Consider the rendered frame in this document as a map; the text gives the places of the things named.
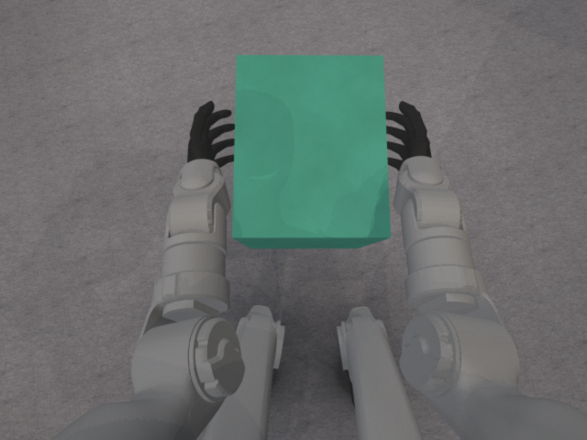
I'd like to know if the robot left thigh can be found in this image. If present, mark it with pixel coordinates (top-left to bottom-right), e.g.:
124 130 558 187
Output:
203 313 285 440

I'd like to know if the carton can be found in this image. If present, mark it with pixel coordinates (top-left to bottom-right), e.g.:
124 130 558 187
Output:
232 55 391 248

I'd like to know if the right robot upper arm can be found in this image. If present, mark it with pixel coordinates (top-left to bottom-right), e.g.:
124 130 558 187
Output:
399 310 587 440

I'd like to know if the robot right hand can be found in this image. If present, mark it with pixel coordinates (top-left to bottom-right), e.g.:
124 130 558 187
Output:
385 101 432 171

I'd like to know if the robot right forearm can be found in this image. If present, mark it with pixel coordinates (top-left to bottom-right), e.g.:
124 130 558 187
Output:
393 156 518 355

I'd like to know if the robot left hand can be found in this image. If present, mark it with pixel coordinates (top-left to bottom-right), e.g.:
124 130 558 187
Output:
187 101 235 168

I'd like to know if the robot left forearm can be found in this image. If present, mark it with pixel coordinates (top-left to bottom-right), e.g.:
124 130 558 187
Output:
131 159 231 388

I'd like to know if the left robot upper arm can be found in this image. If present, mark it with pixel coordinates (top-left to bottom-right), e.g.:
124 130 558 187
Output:
50 315 245 440

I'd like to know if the left robot shin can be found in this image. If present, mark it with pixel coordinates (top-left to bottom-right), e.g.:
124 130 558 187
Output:
236 305 275 333

